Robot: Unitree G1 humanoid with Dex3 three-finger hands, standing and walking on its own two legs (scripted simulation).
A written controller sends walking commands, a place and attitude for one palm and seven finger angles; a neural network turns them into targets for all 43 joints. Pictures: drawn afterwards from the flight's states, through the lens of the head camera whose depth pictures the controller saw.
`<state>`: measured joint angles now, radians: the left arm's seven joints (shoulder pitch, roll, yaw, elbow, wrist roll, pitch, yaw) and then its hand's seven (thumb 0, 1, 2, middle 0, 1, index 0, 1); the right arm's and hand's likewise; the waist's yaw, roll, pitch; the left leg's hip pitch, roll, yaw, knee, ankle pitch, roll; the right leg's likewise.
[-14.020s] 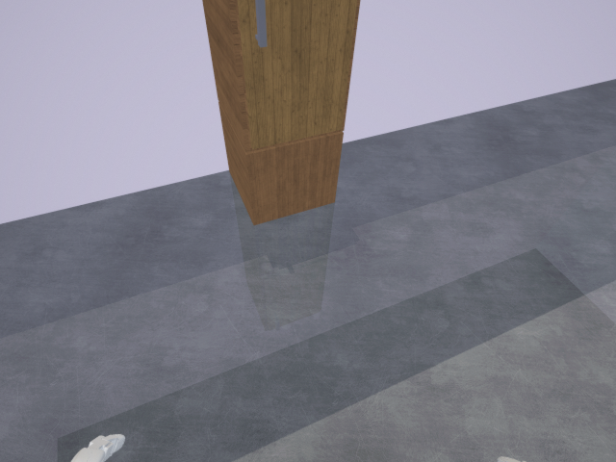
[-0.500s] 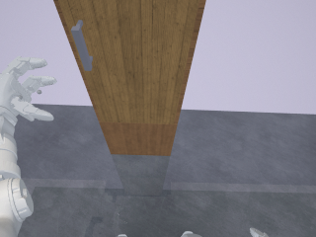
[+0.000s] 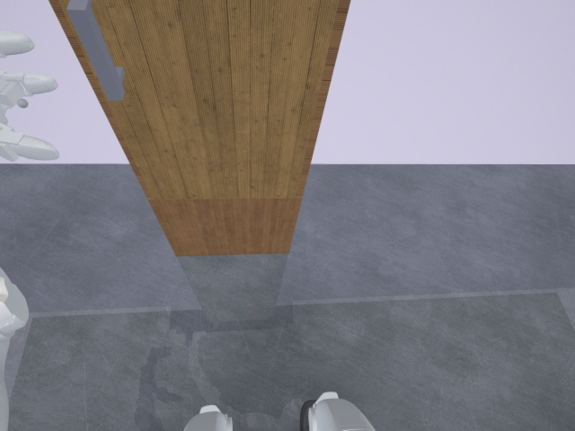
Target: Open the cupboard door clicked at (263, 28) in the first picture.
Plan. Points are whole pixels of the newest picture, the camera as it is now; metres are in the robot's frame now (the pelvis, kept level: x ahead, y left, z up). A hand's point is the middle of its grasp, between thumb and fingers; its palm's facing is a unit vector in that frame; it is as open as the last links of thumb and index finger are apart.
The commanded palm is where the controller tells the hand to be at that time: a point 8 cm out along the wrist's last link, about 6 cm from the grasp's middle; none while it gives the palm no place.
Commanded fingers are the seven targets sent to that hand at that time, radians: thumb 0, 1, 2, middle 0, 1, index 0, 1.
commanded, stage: move the hooked fingers beside the handle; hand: left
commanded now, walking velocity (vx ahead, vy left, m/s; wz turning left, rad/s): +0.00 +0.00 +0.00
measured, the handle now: (102, 46) +0.61 +0.23 +0.13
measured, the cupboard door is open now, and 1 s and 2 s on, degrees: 0 0 0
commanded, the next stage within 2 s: slide the fingers in behind the handle in 1.94 s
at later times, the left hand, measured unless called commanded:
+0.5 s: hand (38, 70) +0.56 +0.29 +0.13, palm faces -0.02 -1.00 +0.00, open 14.0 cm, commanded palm +0.54 +0.34 +0.13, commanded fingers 0.00 -0.50 0.30 -0.30 -1.20 -0.30 -1.20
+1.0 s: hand (27, 83) +0.53 +0.30 +0.13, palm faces +0.02 -1.00 +0.02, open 14.0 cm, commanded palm +0.52 +0.33 +0.12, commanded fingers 0.00 -0.50 0.30 -0.30 -1.20 -0.30 -1.20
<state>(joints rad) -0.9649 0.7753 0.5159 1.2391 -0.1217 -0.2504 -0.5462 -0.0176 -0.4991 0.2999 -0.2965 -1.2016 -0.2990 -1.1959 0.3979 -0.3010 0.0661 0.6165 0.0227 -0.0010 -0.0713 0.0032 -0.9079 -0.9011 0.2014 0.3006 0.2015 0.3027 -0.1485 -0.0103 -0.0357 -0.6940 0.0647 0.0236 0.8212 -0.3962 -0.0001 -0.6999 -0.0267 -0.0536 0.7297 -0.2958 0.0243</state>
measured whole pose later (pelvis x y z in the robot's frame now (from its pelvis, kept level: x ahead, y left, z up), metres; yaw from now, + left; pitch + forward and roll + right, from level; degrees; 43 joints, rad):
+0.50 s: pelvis +0.02 +0.01 -0.01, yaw -2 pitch +23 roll -4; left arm -1.15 0.97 0.55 1.37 -0.02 -0.18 -0.56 -0.02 -0.50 0.30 -0.30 -1.20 -0.30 -1.20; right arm 0.48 -0.30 0.09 0.58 0.01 0.10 -0.05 0.00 -0.91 -0.90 0.20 0.30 0.20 0.30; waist -0.24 0.02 -0.04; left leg -0.83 0.09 0.03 0.87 -0.43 0.01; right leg -0.83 -0.01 -0.05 0.74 -0.30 0.03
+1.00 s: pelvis +0.02 +0.00 -0.01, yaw -1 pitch +20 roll -4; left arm -1.05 0.85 0.54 1.29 -0.07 -0.21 -0.53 -0.02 -0.50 0.30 -0.30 -1.20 -0.30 -1.20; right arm 0.39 -0.29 0.07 0.55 0.01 0.11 -0.03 0.00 -0.91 -0.90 0.20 0.30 0.20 0.30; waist -0.19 0.01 -0.06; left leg -0.78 0.08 0.00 0.88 -0.45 0.00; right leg -0.76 -0.01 -0.07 0.75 -0.32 0.03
